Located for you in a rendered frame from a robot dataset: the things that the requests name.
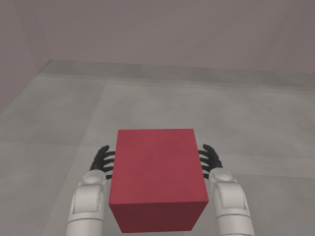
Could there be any carton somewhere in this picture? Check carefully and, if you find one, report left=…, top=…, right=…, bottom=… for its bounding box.
left=108, top=129, right=209, bottom=233

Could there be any robot left hand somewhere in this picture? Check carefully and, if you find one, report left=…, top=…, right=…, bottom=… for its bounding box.
left=90, top=146, right=115, bottom=180

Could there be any robot left forearm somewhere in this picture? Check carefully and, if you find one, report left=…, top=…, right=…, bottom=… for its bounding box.
left=66, top=169, right=107, bottom=236

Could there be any robot right hand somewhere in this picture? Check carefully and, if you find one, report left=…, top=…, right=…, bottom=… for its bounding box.
left=198, top=144, right=222, bottom=180

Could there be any robot right forearm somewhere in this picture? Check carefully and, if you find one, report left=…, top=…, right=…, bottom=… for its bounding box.
left=209, top=167, right=255, bottom=236

